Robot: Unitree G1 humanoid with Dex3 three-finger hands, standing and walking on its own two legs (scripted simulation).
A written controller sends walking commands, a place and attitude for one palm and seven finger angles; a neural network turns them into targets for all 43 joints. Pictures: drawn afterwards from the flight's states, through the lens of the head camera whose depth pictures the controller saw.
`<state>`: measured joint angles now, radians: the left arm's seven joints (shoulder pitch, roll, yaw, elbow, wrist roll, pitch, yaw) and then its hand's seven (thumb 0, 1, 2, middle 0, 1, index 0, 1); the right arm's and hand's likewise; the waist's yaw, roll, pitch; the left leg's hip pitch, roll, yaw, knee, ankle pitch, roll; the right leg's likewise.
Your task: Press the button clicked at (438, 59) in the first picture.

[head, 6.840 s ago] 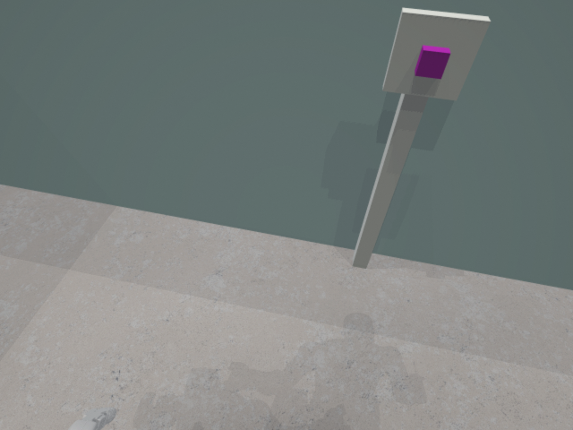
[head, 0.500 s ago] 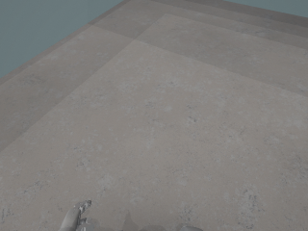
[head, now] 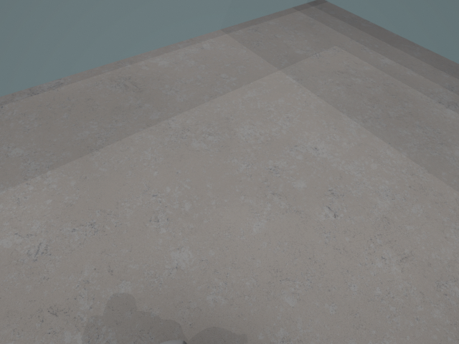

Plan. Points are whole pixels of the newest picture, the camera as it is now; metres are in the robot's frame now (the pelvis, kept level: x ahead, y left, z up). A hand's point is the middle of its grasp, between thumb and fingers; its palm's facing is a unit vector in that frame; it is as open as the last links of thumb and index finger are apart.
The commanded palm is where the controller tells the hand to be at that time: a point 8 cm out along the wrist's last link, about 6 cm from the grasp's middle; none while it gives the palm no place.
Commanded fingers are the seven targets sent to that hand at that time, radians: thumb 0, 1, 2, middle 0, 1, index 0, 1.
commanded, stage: turn to face it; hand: left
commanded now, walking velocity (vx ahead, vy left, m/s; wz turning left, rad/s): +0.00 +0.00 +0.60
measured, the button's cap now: out of the picture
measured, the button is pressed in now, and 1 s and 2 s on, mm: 0 0 0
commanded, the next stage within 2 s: none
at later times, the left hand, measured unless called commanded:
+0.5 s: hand out of the picture +0.04 +0.16 -0.13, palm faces +0.29 -0.92 -0.27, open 7.4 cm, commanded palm none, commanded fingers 0.00 0.90 0.90 -0.20 -0.30 -0.20 -0.30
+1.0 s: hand out of the picture -0.15 +0.19 -0.17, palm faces +0.59 -0.77 -0.24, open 7.4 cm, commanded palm none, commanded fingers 0.00 0.90 0.90 -0.20 -0.30 -0.20 -0.30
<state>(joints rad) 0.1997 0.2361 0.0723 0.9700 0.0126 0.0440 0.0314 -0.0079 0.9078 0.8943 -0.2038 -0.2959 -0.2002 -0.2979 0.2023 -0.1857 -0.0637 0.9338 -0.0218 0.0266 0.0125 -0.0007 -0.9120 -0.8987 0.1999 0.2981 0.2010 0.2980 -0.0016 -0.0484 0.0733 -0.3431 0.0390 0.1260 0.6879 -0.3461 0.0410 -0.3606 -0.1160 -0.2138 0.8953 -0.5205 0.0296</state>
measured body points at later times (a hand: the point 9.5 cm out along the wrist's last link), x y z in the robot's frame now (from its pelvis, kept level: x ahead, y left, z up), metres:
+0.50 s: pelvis -0.02 -0.06 +0.01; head +0.00 -0.08 +0.46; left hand +0.02 +0.20 -0.10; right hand +0.11 -0.30 -0.14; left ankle -0.02 +0.08 -0.67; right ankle +0.01 -0.17 -0.72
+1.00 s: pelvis -0.06 -0.01 +0.01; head -0.04 +0.04 +0.46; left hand -0.18 +0.23 -0.15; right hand +0.18 -0.17 -0.10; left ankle -0.11 +0.05 -0.72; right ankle +0.00 -0.17 -0.64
